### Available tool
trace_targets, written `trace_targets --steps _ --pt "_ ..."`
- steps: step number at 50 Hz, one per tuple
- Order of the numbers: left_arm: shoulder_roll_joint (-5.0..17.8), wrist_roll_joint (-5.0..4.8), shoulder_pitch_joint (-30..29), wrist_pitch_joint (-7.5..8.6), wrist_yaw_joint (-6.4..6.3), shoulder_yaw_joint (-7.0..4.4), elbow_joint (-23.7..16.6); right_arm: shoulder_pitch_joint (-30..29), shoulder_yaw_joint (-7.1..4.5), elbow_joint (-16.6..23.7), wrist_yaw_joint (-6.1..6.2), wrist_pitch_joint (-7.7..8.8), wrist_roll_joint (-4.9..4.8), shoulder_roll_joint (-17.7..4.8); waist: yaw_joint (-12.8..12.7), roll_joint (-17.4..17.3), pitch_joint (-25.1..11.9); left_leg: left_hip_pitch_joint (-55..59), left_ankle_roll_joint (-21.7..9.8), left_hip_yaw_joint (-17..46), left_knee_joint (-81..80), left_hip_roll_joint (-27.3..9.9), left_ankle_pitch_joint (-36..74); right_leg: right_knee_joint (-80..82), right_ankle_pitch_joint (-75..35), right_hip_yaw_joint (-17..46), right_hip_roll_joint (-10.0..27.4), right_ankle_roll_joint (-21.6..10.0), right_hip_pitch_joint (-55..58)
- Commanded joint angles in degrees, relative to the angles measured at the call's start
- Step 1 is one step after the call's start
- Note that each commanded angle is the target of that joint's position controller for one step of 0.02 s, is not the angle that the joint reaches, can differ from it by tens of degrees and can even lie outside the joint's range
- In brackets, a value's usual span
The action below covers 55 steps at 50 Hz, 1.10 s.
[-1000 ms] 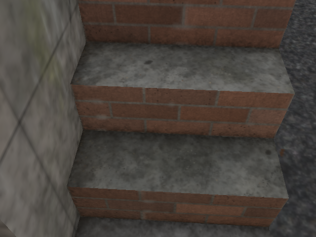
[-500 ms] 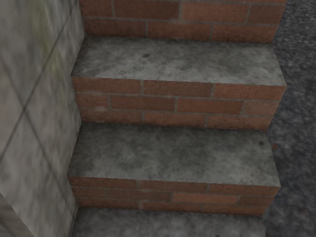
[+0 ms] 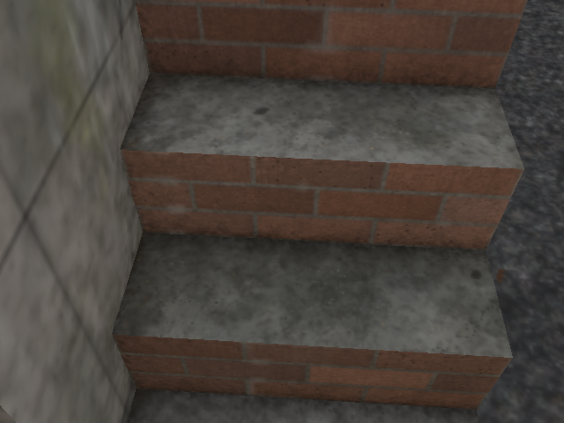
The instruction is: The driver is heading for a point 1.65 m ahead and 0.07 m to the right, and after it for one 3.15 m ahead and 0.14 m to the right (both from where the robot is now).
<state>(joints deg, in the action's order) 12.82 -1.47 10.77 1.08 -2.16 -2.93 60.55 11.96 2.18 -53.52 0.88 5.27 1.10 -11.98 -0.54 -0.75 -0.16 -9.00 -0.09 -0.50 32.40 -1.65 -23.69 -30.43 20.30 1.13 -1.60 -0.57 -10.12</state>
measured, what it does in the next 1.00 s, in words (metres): stands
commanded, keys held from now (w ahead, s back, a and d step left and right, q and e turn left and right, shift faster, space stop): w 1.00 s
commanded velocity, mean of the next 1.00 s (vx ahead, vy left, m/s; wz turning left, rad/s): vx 0.49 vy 0.00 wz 0.00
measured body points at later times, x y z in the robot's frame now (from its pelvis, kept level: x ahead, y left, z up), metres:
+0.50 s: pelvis -0.01 +0.00 +0.01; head -0.02 +0.00 +0.46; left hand +0.09 +0.26 -0.13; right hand +0.11 -0.23 -0.11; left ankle -0.07 +0.11 -0.73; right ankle -0.05 -0.13 -0.73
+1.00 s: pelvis -0.02 +0.00 +0.01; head -0.02 +0.00 +0.46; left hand +0.09 +0.26 -0.12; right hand +0.11 -0.24 -0.11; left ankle -0.07 +0.11 -0.73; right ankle -0.05 -0.13 -0.73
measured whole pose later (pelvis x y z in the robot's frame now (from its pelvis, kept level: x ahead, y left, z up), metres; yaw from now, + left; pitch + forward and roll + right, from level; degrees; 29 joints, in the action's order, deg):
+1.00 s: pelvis -0.02 +0.00 +0.01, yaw -1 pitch -1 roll +0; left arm 14.1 -0.6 5.7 1.4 -1.2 -0.9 60.0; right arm 8.9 2.7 -51.6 0.0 4.5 1.7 -13.1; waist -0.5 -0.1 0.3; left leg -4.8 0.2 -1.7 23.4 -0.9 -17.6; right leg -24.4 15.7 2.4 -0.8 -0.1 -7.7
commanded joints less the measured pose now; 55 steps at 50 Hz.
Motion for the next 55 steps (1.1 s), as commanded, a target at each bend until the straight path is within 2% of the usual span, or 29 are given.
trace_targets --steps 1,4,6,9,14,24,39,55 --pt "5.62 0.20 -0.77 0.66 -0.16 -0.68 -3.03 2.81 -1.35 2.19 0.06 -0.04 -0.18 -6.66 1.17 -3.87 -3.79 4.80 -3.11 1.65 -3.81 -1.27 39.91 -1.60 -32.78 0.67 1.26 -3.96 0.24" --pt "4.66 0.54 -0.94 0.81 0.15 -0.22 -2.86 0.26 -1.44 3.21 0.14 -0.59 -0.07 -6.50 0.25 -3.02 -2.12 5.59 -5.08 4.28 -6.74 -3.52 39.55 -1.21 -24.60 0.53 1.39 -2.66 -1.58" --pt "5.15 0.73 -1.57 0.84 0.29 -0.15 -3.05 -1.82 -1.49 4.04 0.06 -0.48 0.13 -6.40 -0.34 -1.01 -1.35 4.43 -4.56 3.25 -6.92 -2.77 39.40 0.99 -27.36 1.27 2.08 -2.19 0.18" --pt "6.34 0.46 -1.82 0.47 0.08 -0.34 -3.39 -1.86 -1.53 4.27 -0.15 -0.07 0.12 -6.47 -0.30 0.72 -3.08 3.50 -2.63 1.15 -6.83 -1.18 39.31 2.37 -33.72 1.94 2.95 -1.94 4.44" --pt "6.09 0.49 -4.12 0.11 0.08 -0.11 -4.03 -3.57 -0.96 4.78 -0.16 -0.41 0.32 -5.36 -0.07 1.10 -1.98 2.35 -1.21 0.47 -9.71 -0.47 27.21 5.66 -28.52 3.05 3.49 -2.64 5.17" --pt "6.81 0.66 -6.13 0.69 0.40 0.15 -3.78 -4.87 -0.98 5.15 -0.53 -0.23 0.44 -5.94 0.02 -0.05 -0.10 1.30 -1.23 1.13 -12.52 -0.77 18.43 7.68 -20.69 3.01 3.16 -2.39 3.99" --pt "7.68 0.71 -6.53 1.08 0.76 0.60 -3.19 -4.42 -1.02 5.08 -0.66 -0.04 0.38 -6.72 0.19 0.25 -1.43 1.80 -0.96 0.64 -11.56 -0.76 19.89 6.90 -23.07 3.24 3.26 -2.81 4.29" --pt "8.39 0.92 -8.00 0.79 0.76 1.13 -3.25 -5.10 -0.50 5.11 -0.77 -0.05 0.59 -7.16 0.07 0.22 -2.06 2.35 0.12 0.68 -12.81 -1.43 22.87 8.68 -26.94 4.01 3.85 -2.48 5.66"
